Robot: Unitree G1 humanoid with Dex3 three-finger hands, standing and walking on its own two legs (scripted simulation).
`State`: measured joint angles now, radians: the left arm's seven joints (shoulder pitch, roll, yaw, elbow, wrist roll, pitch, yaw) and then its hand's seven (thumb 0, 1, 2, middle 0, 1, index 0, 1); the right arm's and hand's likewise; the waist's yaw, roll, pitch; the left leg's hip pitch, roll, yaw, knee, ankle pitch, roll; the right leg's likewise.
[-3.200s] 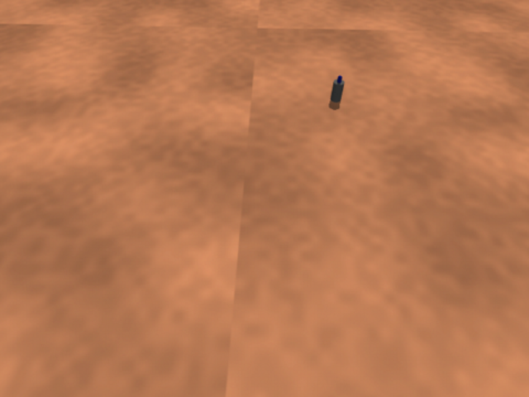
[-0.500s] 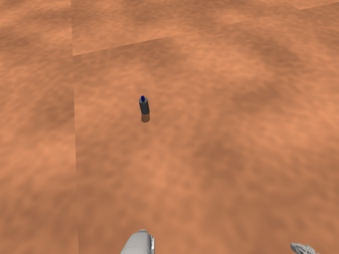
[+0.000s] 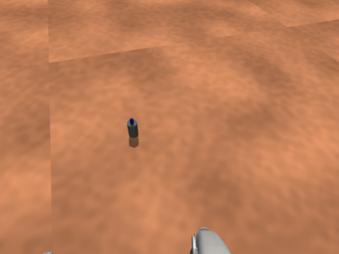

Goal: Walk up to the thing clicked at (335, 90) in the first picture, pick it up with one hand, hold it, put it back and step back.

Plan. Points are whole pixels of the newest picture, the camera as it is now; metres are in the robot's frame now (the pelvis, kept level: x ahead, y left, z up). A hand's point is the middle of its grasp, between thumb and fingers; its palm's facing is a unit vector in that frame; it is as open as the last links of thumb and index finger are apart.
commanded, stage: walk up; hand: left
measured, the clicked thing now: (132, 126) +1.01 +0.20 -0.69
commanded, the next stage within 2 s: none
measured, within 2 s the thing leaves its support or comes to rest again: neither
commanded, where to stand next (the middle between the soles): +0.68 +0.01 m, yaw +0 degrees
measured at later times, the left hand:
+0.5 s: hand (83, 211) +0.25 +0.23 -0.12, palm faces +0.02 -0.92 -0.40, open 7.4 cm
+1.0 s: hand (78, 161) +0.42 +0.29 -0.15, palm faces -0.03 -0.94 -0.34, open 7.4 cm
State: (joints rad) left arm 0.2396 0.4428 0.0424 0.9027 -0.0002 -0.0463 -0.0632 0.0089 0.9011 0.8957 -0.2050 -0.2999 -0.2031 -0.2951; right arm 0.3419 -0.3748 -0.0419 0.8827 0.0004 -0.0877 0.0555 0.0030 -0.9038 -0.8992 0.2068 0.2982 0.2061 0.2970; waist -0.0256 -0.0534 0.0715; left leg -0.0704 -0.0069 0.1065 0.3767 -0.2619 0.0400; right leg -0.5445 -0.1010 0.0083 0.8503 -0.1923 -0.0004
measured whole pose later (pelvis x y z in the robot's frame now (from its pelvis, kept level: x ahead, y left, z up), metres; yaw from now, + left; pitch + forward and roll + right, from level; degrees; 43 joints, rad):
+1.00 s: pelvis +0.37 +0.02 +0.00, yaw +1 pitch -4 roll +1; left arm 0.30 0.43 0.04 0.90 0.00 -0.03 -0.05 0.01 0.90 0.90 -0.21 -0.30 -0.20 -0.30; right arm 0.32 -0.38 -0.04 0.84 -0.01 -0.08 0.05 0.00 -0.90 -0.90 0.21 0.30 0.21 0.30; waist -0.01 -0.05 0.08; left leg -0.13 0.01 0.10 0.44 -0.25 0.03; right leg -0.50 -0.09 0.03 0.88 -0.26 0.00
